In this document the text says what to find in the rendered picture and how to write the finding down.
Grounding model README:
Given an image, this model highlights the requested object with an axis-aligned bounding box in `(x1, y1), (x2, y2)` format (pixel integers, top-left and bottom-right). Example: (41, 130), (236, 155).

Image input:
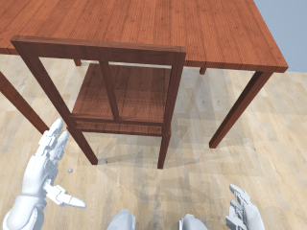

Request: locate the left robot hand
(20, 118), (86, 209)

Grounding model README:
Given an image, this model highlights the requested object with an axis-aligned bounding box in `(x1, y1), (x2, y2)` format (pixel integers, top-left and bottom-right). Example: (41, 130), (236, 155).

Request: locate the chair
(10, 34), (187, 170)

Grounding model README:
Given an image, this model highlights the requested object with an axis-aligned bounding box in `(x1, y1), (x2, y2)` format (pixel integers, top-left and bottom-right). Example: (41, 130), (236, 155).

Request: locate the right robot hand
(225, 184), (265, 230)

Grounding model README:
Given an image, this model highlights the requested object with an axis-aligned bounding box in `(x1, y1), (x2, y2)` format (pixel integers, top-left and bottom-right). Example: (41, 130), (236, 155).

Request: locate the right robot thigh
(177, 217), (208, 230)

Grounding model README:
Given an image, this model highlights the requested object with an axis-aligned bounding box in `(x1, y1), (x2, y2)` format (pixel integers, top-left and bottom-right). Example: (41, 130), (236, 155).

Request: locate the robot right shin
(185, 214), (194, 218)

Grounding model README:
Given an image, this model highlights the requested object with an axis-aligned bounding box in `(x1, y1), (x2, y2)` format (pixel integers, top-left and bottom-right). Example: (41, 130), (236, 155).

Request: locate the left robot forearm
(1, 195), (47, 230)

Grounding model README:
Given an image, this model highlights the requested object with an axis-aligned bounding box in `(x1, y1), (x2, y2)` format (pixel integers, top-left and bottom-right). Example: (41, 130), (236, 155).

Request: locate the table
(0, 0), (289, 149)

